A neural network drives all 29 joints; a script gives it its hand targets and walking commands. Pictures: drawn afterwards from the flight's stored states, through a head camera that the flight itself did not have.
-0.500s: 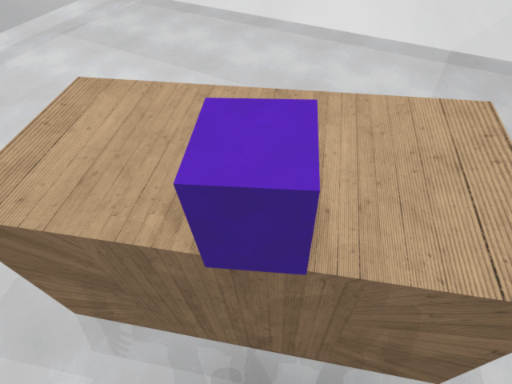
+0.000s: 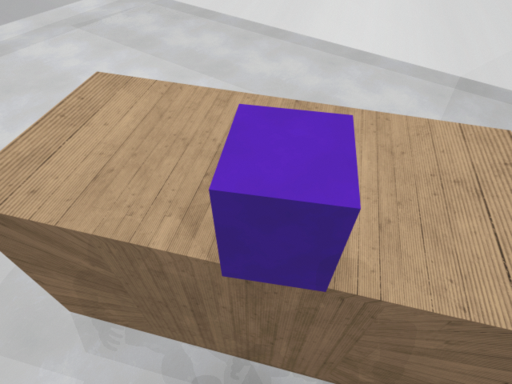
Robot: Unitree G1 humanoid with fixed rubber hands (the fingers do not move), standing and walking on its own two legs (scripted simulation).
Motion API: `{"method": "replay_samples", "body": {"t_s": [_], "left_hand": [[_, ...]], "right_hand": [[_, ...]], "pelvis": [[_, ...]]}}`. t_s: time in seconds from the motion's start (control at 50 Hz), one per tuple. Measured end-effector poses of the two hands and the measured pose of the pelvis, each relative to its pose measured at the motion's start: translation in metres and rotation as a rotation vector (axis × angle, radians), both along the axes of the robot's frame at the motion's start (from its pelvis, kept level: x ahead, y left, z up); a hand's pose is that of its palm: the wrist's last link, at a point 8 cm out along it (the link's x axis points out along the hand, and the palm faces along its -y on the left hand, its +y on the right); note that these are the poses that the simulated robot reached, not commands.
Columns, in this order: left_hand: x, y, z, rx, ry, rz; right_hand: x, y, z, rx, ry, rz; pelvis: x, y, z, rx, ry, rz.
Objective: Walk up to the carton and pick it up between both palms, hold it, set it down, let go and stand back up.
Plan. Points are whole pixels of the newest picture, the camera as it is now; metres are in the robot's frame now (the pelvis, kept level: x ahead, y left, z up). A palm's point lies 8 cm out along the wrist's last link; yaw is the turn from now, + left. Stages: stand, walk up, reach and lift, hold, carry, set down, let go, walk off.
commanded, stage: walk up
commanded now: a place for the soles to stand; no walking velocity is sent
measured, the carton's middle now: (283, 200) +0.43 -0.03 +0.04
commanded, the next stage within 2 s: none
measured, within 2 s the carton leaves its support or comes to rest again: neither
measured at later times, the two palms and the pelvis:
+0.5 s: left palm out of the picture -0.03 +0.26 -0.14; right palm out of the picture +0.01 -0.24 -0.14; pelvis +0.00 +0.01 +0.00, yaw +3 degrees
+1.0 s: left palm out of the picture +0.01 +0.36 -0.13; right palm out of the picture +0.04 -0.17 -0.14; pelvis -0.03 +0.08 -0.01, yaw -4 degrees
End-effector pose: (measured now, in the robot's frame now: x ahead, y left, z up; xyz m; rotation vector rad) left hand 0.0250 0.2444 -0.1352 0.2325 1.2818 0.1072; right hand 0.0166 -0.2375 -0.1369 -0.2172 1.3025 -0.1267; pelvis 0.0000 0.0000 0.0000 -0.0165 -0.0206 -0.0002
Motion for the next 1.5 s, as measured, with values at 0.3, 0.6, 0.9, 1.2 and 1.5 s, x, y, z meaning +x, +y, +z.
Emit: {"method": "replay_samples", "body": {"t_s": [0.3,0.6,0.9,1.2,1.5], "left_hand": [[-0.037,0.011,-0.004,0.004,0.089,0.047],[-0.064,0.032,0.001,0.05,0.115,0.099],[-0.021,0.108,0.002,0.061,0.016,0.003],[-0.019,0.076,0.018,0.073,-0.042,-0.072],[0.035,0.062,0.009,-0.031,-0.092,-0.201]], "right_hand": [[-0.027,0.002,0.003,-0.019,0.084,0.025],[0.034,0.006,0.006,-0.062,0.005,0.11],[0.049,0.081,0.006,-0.027,-0.168,0.014],[-0.019,0.039,-0.005,-0.014,-0.111,-0.097],[-0.054,0.08,0.005,0.02,-0.076,-0.181]], "pelvis": [[-0.004,0.007,0.0,-0.01,0.006,0.043],[-0.006,0.03,-0.001,0.006,-0.008,0.055],[-0.022,0.088,-0.007,0.014,-0.023,-0.024],[-0.042,0.068,-0.006,0.045,-0.006,-0.166],[-0.029,0.082,0.002,0.032,0.001,-0.217]]}}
